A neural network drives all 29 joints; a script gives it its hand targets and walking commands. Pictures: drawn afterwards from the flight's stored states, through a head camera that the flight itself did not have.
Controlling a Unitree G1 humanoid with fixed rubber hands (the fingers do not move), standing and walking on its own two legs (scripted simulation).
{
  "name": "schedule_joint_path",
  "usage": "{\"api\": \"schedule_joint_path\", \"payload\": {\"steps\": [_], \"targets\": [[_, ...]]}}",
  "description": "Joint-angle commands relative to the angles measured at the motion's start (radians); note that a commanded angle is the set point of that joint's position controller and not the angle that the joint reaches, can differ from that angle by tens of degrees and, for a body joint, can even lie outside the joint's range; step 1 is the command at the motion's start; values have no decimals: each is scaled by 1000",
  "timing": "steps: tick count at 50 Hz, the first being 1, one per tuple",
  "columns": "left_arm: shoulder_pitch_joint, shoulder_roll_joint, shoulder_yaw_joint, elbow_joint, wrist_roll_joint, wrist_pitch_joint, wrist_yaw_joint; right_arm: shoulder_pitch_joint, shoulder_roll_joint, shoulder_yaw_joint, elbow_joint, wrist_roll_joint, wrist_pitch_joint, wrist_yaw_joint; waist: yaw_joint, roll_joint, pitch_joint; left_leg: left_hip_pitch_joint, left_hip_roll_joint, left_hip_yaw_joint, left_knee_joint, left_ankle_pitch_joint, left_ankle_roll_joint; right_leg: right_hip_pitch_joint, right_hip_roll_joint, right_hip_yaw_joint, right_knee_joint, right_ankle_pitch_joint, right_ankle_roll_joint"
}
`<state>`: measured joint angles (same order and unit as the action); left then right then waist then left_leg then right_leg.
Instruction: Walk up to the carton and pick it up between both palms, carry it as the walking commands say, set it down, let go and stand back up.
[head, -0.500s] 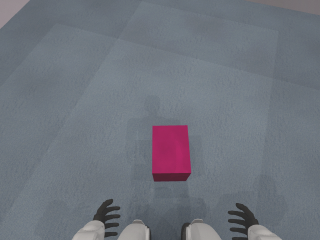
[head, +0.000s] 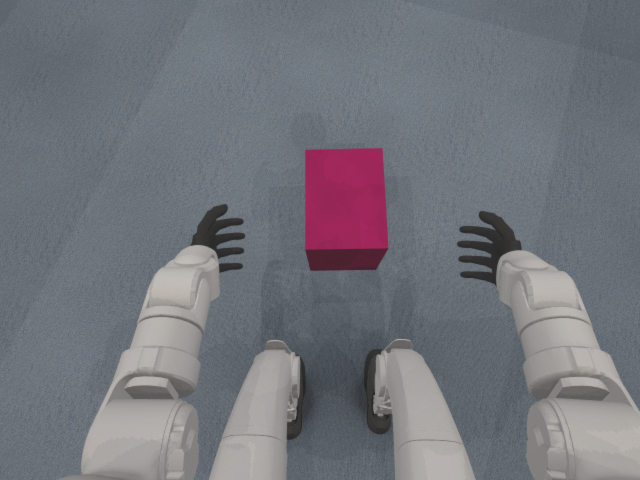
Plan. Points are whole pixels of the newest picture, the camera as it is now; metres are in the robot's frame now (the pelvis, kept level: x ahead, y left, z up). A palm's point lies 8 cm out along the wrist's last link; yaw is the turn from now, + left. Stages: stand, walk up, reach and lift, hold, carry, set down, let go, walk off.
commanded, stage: reach and lift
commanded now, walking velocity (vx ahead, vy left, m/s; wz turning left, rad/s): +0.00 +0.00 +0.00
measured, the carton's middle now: (343, 214) +0.59 -0.01 -0.56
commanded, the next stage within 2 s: none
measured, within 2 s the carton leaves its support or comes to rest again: neither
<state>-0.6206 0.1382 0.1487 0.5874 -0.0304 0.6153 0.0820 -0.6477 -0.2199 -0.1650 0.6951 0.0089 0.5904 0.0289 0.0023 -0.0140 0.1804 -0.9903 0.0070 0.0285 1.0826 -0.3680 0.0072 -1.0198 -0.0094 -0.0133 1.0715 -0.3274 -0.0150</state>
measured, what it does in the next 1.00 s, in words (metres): stands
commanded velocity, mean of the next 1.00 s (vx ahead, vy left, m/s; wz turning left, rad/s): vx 0.00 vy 0.00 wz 0.00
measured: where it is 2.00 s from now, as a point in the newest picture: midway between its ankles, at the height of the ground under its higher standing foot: (334, 408)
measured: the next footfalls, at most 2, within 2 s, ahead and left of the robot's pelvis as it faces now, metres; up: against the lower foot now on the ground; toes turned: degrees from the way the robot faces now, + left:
none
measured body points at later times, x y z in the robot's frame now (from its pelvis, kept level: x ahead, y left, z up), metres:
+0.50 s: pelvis +0.04 -0.01 -0.01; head +0.34 -0.01 +0.33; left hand +0.52 +0.18 -0.13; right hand +0.53 -0.21 -0.13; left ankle +0.09 +0.12 -0.65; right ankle +0.11 -0.11 -0.65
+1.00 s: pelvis +0.00 +0.01 -0.04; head +0.39 +0.00 +0.19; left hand +0.57 +0.17 -0.21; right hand +0.57 -0.20 -0.21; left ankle +0.09 +0.12 -0.65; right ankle +0.11 -0.11 -0.65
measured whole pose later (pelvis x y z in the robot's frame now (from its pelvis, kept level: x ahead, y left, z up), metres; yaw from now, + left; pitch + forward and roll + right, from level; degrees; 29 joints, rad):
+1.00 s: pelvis +0.00 +0.01 -0.04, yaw +0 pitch +32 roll +0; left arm -1.41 0.26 0.26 0.78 -0.05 0.24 0.15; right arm -1.43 -0.36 -0.28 0.86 0.04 0.22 -0.05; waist 0.00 0.01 0.52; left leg -1.38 0.00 0.02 1.19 -0.37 0.01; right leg -1.40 0.00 -0.01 1.16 -0.32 -0.01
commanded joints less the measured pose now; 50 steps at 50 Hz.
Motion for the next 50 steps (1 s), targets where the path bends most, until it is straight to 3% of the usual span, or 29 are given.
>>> {"api": "schedule_joint_path", "payload": {"steps": [1, 4, 5, 11, 15, 19, 22, 26, 30, 32, 38, 41, 42, 43, 44, 45, 46, 50], "targets": [[-409, 124, 42, -46, 2, -54, 13, -457, -170, -69, -117, -20, -53, -51, -12, 3, -785, 163, -36, 13, -186, -131, -7, 337, 38, 3, -165, -100, 11], [-468, 125, 47, 1, -1, -85, 22, -516, -164, -70, -92, -21, -77, -78, -11, 11, -927, 161, -45, 18, -170, -53, -16, 364, 47, 0, -152, -19, 14], [-495, 123, 50, 6, -7, -101, 27, -533, -169, -75, -73, -27, -91, -84, -24, 8, -959, 148, -50, 18, -163, -24, -20, 368, 49, 0, -147, 10, 13], [-575, 165, 96, 3, -8, -240, 57, -624, -157, -58, -55, -10, -202, -112, -13, -60, -1227, 87, -75, 17, -131, 215, -23, 456, 72, 16, -93, 286, 30], [-549, 174, 109, 35, 12, -341, 60, -600, -148, -66, -4, 11, -293, -119, -4, -35, -1291, 21, -90, 7, -113, 367, -34, 459, 79, 33, -55, 505, 28], [-557, 192, 111, 38, 14, -425, 51, -621, -147, -70, -39, 24, -376, -121, 5, -33, -1323, -65, -98, -4, -93, 474, -34, 471, 78, 58, -29, 674, 28], [-615, 196, 114, 59, 20, -458, 43, -647, -145, -81, -3, 25, -408, -112, 3, -15, -1270, -110, -97, -13, -92, 462, -37, 400, 74, 68, -35, 659, 27], [-744, 184, 94, 94, 4, -485, 32, -728, -170, -119, 46, 29, -445, -95, -29, 33, -1253, -80, -85, -25, -80, 464, -43, 270, 78, 61, -43, 617, 25], [-895, 219, 94, 85, -14, -487, 35, -880, -233, -144, 21, 33, -464, -86, -40, 35, -1425, 10, -80, -31, -56, 496, -42, 279, 84, 54, -34, 632, 26], [-956, 259, 108, 68, -15, -478, 44, -962, -267, -147, -15, 39, -456, -87, -27, 28, -1563, 62, -84, -25, -48, 526, -38, 335, 87, 46, -21, 662, 25], [-1026, 277, 98, 39, -29, -423, 60, -1014, -313, -144, -20, 47, -416, -89, -27, 32, -1829, 298, -86, -24, -10, 572, -34, 391, 97, -4, 7, 632, 21], [-1074, 264, 73, -40, -54, -408, 68, -1068, -333, -127, -78, 63, -407, -85, -36, 38, -1952, 450, -85, -34, 37, 658, -38, 410, 100, -22, 40, 658, 15], [-1091, 263, 56, -111, -70, -402, 74, -1085, -345, -115, -147, 76, -402, -87, -43, 34, -2068, 538, -88, -39, 50, 719, -38, 477, 104, -27, 49, 706, 13], [-1090, 261, 53, -44, -70, -391, 74, -1082, -339, -107, -71, 70, -391, -82, -42, 23, -1952, 493, -80, -40, 61, 678, -35, 422, 98, -27, 61, 657, 12], [-1072, 265, 79, -66, -47, -399, 72, -1063, -327, -116, -111, 74, -401, -78, -32, 26, -1923, 482, -74, -42, 68, 761, -33, 408, 100, -21, 59, 721, 12], [-1084, 257, 96, -8, -34, -404, 69, -1093, -332, -115, -45, 58, -406, -75, -25, 19, -1766, 382, -73, -42, 90, 710, -29, 284, 98, -21, 78, 646, 13], [-1105, 266, 120, -7, -15, -417, 71, -1132, -335, -126, -56, 39, -415, -76, -20, -12, -1718, 317, -71, -39, 100, 646, -22, 261, 95, -18, 95, 601, 16], [-1227, 298, 145, 21, -5, -448, 79, -1236, -344, -155, 15, 19, -444, -96, -26, -17, -1612, 110, -85, -24, 171, 386, -22, 139, 90, -20, 190, 401, 23]]}}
